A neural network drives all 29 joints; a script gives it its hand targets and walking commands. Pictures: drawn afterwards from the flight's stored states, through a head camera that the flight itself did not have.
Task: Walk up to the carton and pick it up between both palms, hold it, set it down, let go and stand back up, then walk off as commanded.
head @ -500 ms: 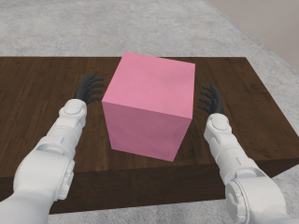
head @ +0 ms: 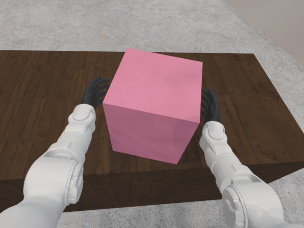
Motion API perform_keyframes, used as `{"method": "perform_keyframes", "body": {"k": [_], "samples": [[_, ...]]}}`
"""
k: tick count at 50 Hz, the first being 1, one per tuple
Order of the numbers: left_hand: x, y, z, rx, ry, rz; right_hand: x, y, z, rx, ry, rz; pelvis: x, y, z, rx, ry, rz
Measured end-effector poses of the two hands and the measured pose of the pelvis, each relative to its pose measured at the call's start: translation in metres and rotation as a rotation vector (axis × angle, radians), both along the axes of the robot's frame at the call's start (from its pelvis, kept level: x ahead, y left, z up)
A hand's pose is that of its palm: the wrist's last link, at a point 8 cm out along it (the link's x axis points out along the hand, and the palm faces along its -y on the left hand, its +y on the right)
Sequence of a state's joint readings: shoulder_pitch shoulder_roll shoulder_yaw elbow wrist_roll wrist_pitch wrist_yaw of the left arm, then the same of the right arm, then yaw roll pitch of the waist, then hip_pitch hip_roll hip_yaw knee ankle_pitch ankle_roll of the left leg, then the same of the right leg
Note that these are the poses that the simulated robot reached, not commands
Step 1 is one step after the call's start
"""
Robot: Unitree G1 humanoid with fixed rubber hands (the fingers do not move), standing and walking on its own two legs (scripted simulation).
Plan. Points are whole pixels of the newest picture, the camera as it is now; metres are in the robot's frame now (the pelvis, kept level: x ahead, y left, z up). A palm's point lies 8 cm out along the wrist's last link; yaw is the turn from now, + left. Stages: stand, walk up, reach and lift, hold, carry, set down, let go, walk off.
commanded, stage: reach and lift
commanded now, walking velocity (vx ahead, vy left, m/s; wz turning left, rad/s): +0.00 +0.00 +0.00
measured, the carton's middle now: (153, 110) +0.44 -0.04 +0.02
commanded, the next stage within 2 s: none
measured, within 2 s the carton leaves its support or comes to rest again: leaves its support in 1.64 s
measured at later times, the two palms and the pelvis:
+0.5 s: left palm (97, 106) +0.44 +0.12 +0.04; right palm (207, 122) +0.37 -0.18 +0.04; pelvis +0.00 +0.00 +0.00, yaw +0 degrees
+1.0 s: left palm (98, 107) +0.45 +0.12 +0.04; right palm (207, 123) +0.37 -0.18 +0.04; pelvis +0.00 +0.01 +0.00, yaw +0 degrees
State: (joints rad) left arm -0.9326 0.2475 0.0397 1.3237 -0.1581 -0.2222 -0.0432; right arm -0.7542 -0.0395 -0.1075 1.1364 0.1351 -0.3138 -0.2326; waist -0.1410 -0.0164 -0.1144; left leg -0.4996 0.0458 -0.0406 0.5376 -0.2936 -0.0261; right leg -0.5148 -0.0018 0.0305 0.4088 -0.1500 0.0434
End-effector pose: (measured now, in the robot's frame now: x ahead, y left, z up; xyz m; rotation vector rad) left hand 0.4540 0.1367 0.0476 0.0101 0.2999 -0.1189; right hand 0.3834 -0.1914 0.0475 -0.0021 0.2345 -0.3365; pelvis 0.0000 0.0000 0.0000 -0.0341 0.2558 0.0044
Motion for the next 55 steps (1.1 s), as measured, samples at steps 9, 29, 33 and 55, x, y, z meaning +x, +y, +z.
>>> {"method": "perform_keyframes", "body": {"k": [9, 29, 33, 55], "samples": [[-0.006, -0.018, -0.001, -0.003, -0.003, -0.025, -0.004, 0.010, -0.002, 0.058, -0.010, -0.027, -0.003, -0.001, 0.000, 0.001, -0.004, 0.000], [-0.009, -0.020, -0.006, -0.045, -0.040, -0.016, -0.010, 0.013, -0.004, -0.005, -0.041, -0.034, -0.004, 0.004, 0.001, -0.005, -0.014, 0.001], [-0.009, -0.020, -0.007, -0.060, -0.043, -0.019, -0.010, 0.014, -0.004, -0.013, -0.043, -0.035, -0.003, 0.007, 0.002, -0.008, -0.018, 0.001], [-0.008, -0.020, -0.008, -0.053, -0.045, -0.017, -0.011, 0.014, -0.005, -0.010, -0.048, -0.039, -0.001, 0.009, 0.002, -0.011, -0.022, 0.002]]}}
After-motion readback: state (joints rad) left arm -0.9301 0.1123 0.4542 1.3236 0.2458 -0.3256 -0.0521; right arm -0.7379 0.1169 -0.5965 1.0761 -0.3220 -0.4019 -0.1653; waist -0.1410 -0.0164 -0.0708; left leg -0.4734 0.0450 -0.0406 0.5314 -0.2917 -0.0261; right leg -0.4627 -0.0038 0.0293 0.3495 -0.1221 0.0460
